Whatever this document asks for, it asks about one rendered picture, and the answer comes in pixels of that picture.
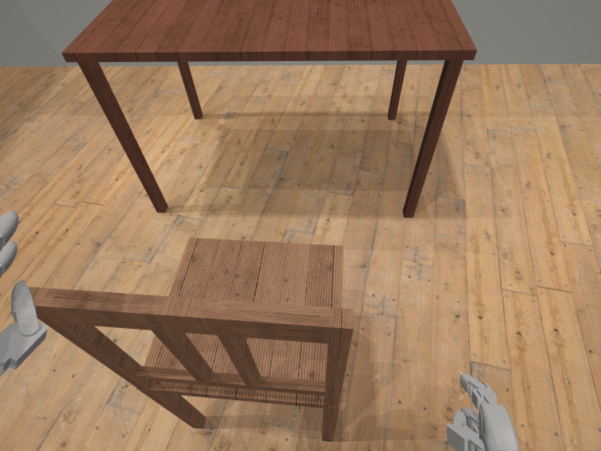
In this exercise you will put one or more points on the chair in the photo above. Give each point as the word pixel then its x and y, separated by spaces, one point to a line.
pixel 256 321

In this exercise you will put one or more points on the table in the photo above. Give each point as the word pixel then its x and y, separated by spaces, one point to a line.
pixel 185 31

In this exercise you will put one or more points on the right robot hand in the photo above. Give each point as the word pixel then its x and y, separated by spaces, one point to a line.
pixel 491 429

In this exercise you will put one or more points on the left robot hand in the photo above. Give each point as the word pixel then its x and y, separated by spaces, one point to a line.
pixel 18 340

